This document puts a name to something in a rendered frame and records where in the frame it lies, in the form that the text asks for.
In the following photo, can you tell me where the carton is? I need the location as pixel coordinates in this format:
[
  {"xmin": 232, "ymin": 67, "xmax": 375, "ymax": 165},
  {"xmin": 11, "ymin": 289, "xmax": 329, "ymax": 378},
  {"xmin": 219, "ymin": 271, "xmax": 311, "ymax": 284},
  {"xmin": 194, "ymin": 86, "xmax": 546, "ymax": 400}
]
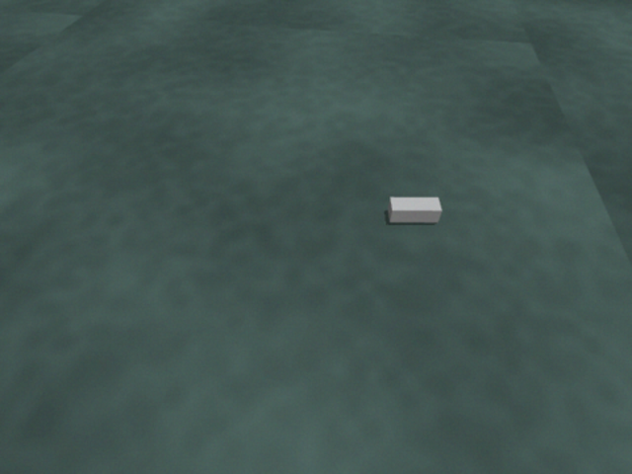
[{"xmin": 388, "ymin": 197, "xmax": 442, "ymax": 222}]

